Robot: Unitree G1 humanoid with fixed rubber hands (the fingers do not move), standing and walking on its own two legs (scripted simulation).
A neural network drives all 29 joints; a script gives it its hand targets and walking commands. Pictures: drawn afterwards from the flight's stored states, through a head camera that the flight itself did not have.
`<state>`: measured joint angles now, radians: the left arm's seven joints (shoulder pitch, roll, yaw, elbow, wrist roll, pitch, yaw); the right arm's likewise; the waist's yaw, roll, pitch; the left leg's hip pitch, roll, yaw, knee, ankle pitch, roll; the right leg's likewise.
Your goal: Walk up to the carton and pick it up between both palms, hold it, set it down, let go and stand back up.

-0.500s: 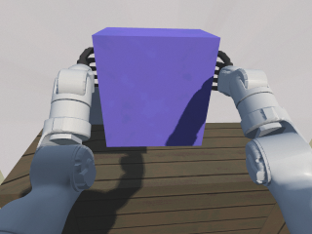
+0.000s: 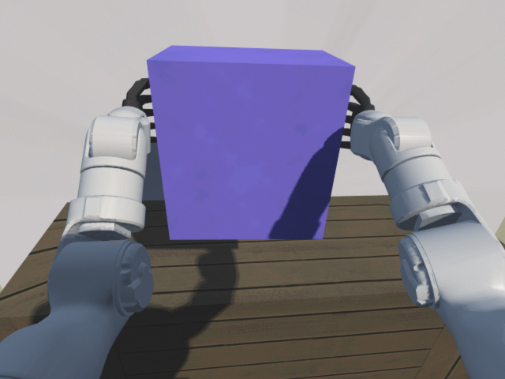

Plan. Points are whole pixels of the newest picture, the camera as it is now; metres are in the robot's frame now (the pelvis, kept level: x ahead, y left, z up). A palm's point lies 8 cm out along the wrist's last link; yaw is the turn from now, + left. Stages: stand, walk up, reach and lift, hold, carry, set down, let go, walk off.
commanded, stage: hold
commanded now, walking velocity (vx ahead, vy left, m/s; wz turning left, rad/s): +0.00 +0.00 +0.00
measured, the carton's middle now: (247, 143) +0.40 +0.01 +0.28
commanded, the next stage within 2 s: none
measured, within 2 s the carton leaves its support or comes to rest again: neither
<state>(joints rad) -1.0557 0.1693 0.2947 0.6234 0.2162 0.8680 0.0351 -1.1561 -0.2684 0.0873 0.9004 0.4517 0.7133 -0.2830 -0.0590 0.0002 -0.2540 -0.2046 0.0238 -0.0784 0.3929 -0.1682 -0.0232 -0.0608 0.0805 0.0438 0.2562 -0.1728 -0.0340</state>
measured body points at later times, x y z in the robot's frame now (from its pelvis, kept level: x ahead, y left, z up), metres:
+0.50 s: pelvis -0.01 +0.00 +0.00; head -0.11 +0.02 +0.44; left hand +0.38 +0.19 +0.32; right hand +0.37 -0.15 +0.32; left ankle +0.03 +0.13 -0.75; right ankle -0.02 -0.10 -0.75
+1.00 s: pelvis -0.01 +0.01 +0.00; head -0.11 +0.03 +0.44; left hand +0.38 +0.18 +0.32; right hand +0.38 -0.16 +0.33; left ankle +0.03 +0.13 -0.75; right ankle -0.02 -0.10 -0.75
